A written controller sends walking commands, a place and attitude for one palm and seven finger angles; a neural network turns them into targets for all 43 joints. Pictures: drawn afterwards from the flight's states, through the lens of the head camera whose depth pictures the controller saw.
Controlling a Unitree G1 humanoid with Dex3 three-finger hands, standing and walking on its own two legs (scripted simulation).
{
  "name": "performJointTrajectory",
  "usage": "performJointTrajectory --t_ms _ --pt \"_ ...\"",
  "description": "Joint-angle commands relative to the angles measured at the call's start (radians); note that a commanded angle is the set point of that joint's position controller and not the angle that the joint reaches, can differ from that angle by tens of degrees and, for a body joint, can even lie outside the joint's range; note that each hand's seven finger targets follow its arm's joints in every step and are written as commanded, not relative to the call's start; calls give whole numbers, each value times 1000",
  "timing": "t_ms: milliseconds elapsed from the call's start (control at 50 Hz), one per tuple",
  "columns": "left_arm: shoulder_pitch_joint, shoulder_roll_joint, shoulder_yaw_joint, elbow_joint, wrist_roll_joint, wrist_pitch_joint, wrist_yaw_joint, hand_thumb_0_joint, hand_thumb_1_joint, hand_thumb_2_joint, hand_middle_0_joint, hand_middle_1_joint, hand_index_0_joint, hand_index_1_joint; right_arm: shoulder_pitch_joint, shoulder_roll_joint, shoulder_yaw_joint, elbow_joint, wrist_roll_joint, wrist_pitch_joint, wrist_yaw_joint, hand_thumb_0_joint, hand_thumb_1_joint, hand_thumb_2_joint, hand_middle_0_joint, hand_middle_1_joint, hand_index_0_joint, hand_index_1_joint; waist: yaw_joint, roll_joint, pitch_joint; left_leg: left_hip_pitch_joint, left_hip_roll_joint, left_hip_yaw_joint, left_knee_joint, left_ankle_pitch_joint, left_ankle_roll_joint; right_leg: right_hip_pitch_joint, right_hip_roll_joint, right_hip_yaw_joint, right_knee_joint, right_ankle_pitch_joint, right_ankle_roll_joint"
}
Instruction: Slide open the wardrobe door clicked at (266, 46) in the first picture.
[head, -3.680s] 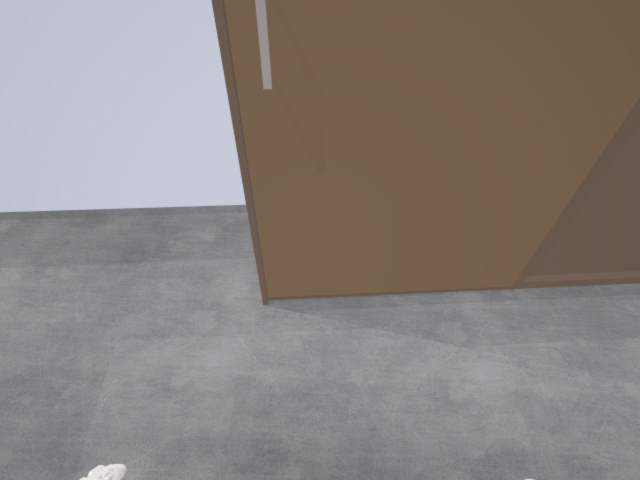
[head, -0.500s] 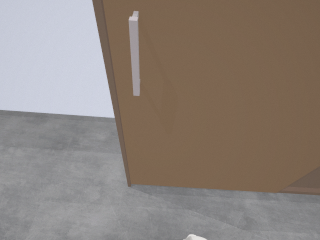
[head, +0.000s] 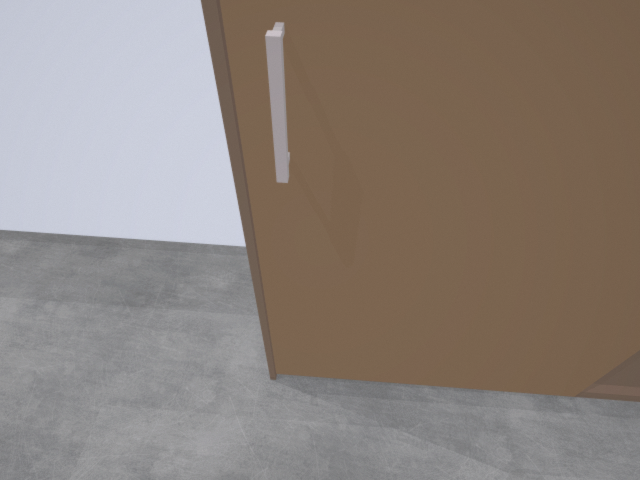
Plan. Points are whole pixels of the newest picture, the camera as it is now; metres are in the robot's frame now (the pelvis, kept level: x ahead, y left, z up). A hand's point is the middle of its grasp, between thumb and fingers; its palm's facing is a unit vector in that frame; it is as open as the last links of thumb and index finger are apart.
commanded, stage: come to a stop and stand still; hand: left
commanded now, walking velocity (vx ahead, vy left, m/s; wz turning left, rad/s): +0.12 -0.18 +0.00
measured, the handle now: (281, 110) +0.51 +0.10 +0.21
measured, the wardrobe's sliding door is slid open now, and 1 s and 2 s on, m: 0.00 0.00 0.00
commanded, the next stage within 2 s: look again from close up in 1.02 s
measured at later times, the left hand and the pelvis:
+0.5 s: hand out of the picture -0.03 +0.15 -0.17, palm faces +0.02 -0.98 -0.17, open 7.4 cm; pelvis -0.02 +0.00 +0.01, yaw +0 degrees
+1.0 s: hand out of the picture -0.06 +0.18 -0.17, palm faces +0.06 -0.98 -0.18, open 7.4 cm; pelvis -0.04 +0.01 +0.01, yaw +1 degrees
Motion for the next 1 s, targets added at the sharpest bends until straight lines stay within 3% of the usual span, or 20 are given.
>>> performJointTrajectory --t_ms 0,20,60,100,140,180,200,240,260,280,300,320,340,380,420,440,480,680,800,980 --pt "-16 66 13 -55 -11 0 -10 0 900 900 -200 -300 -200 -300 88 -141 -13 -13 -18 -21 -23 0 -900 -900 200 300 200 300 -24 280 135 -210 293 -422 -510 -363 135 -44 37 54 138 -253 28" --pt "-16 79 20 -32 -1 5 -14 0 900 900 -200 -300 -200 -300 42 -131 -8 -20 -16 -24 -29 0 -900 -900 200 300 200 300 -20 275 151 -265 272 -385 -524 -324 132 -2 30 99 233 -229 28" --pt "78 70 21 14 0 1 -27 0 900 900 -200 -300 -200 -300 4 -106 5 -14 -10 -30 -38 0 -900 -900 200 300 200 300 23 180 132 -187 213 -256 -466 -154 127 -16 47 101 342 -198 28" --pt "88 63 15 28 -1 -10 -33 0 900 900 -200 -300 -200 -300 56 -94 4 6 -5 -36 -41 0 -900 -900 200 300 200 300 2 143 111 -46 192 -193 -416 5 131 -69 41 81 300 -202 31" --pt "58 48 2 24 -6 -18 -32 0 900 900 -200 -300 -200 -300 125 -94 -1 39 -8 -37 -44 0 -900 -900 200 300 200 300 -35 150 82 66 212 -191 -371 174 149 -65 31 62 200 -241 34" --pt "50 34 -7 30 -12 -22 -28 0 900 900 -200 -300 -200 -300 161 -98 -5 67 -9 -32 -46 0 -900 -900 200 300 200 300 -51 165 63 88 217 -195 -319 313 157 7 38 47 90 -272 31" --pt "59 34 -9 39 -14 -26 -26 0 900 900 -200 -300 -200 -300 167 -89 -3 79 -7 -32 -47 0 -900 -900 200 300 200 300 -45 155 61 88 204 -186 -282 414 150 52 44 42 3 -237 26" --pt "160 37 -9 92 -18 -36 -18 0 900 900 -200 -300 -200 -300 171 -77 -1 95 4 -36 -49 0 -900 -900 200 300 200 300 -11 108 -1 62 156 -132 -185 468 99 221 35 46 -189 -14 22" --pt "188 63 -8 117 -19 -44 -10 0 900 900 -200 -300 -200 -300 184 -44 6 101 12 -42 -47 0 -900 -900 200 300 200 300 -13 53 -24 -18 123 -96 -147 405 63 335 -26 114 -205 81 1" --pt "276 100 -25 153 -6 -55 41 0 900 900 -200 -300 -200 -300 25 -65 17 18 20 -59 -33 0 -900 -900 200 300 200 300 43 12 61 -56 73 -1 28 294 10 201 -104 196 -192 451 -18" --pt "235 120 -25 149 -2 -72 33 0 900 900 -200 -300 -200 -300 79 14 38 1 15 -47 -30 0 -900 -900 200 300 200 300 -31 -64 26 -97 16 13 44 178 -4 278 -150 162 -144 720 -54" --pt "247 105 -27 146 -11 -87 30 0 900 900 -200 -300 -200 -300 156 20 37 24 12 -43 -26 0 -900 -900 200 300 200 300 -29 -214 -135 -59 22 2 27 16 17 358 -160 184 -108 681 -77" --pt "204 88 -31 128 -11 -85 28 0 900 900 -200 -300 -200 -300 172 2 31 30 10 -39 -26 0 -900 -900 200 300 200 300 -39 -252 -155 -59 9 3 16 33 20 380 -143 155 -92 658 -87" --pt "173 78 -35 109 -16 -80 24 0 900 900 -200 -300 -200 -300 187 7 37 50 9 -38 -27 0 -900 -900 200 300 200 300 -47 -111 -130 15 10 -1 -65 125 18 286 -121 161 -105 374 -87" --pt "157 70 -38 102 -15 -67 20 0 900 900 -200 -300 -200 -300 171 0 40 54 3 -38 -25 0 -900 -900 200 300 200 300 -37 37 4 0 48 -32 -98 230 26 156 -62 134 -120 68 -59" --pt "161 65 -40 102 -13 -62 18 0 900 900 -200 -300 -200 -300 162 -1 41 50 3 -36 -25 0 -900 -900 200 300 200 300 -31 54 58 -36 55 -47 -115 212 30 127 -43 136 -133 -37 -52" --pt "170 59 -42 99 -13 -59 15 0 900 900 -200 -300 -200 -300 163 -4 42 41 4 -31 -23 0 -900 -900 200 300 200 300 -28 -25 106 -84 47 -58 -136 131 33 100 -35 149 -176 -191 -49" --pt "194 67 -36 66 -14 -55 9 0 900 900 -200 -300 -200 -300 194 -20 42 37 1 -32 -21 0 -900 -900 200 300 200 300 -27 -7 120 -114 33 -70 -189 47 37 89 -31 158 -209 -275 -45" --pt "210 67 -34 56 -13 -51 8 0 900 900 -200 -300 -200 -300 193 -30 41 36 1 -37 -22 0 -900 -900 200 300 200 300 -15 27 105 -155 46 -100 -232 3 42 140 -26 134 -191 -230 -39" --pt "221 62 -35 61 -14 -54 7 0 900 900 -200 -300 -200 -300 204 -32 41 53 5 -42 -21 0 -900 -900 200 300 200 300 -14 0 70 -149 48 -109 -239 27 45 166 -35 132 -181 -190 -37"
